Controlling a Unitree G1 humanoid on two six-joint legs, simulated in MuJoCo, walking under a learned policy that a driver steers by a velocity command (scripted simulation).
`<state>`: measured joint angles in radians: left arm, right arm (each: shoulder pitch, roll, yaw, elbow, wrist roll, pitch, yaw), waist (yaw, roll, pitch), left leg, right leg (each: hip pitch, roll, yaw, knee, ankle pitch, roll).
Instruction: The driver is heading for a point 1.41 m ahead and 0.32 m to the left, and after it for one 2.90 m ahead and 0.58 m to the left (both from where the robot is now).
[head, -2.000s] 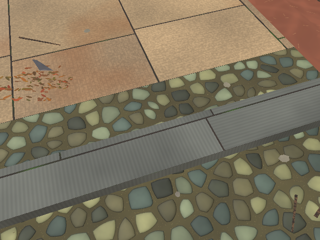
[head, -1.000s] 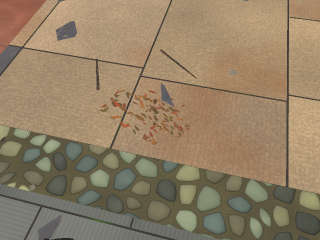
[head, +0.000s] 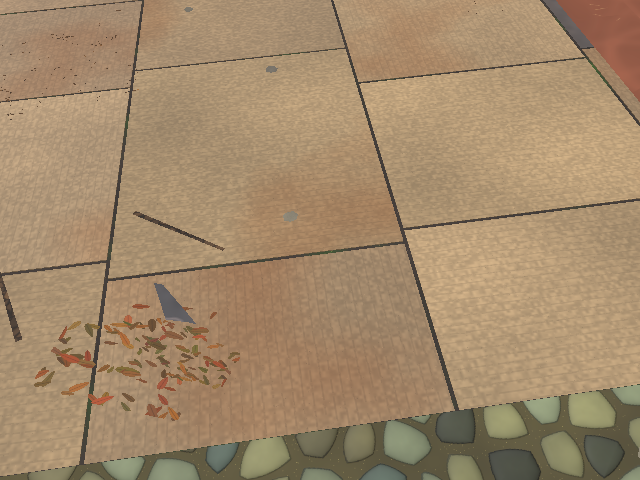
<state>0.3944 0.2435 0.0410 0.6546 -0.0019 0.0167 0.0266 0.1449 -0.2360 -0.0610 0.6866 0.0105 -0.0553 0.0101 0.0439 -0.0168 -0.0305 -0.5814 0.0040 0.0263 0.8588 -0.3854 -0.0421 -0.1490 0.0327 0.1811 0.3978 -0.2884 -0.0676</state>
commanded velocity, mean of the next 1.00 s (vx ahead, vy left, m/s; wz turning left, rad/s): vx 0.44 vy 0.00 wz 0.39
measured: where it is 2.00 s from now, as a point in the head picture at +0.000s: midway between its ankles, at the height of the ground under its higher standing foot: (301, 343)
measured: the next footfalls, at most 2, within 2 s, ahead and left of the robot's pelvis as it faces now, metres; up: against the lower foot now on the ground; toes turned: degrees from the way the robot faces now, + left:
left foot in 0.02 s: +0.12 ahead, +0.14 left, +0.06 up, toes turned -4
right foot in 0.44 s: +0.35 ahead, -0.10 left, +0.06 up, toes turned +14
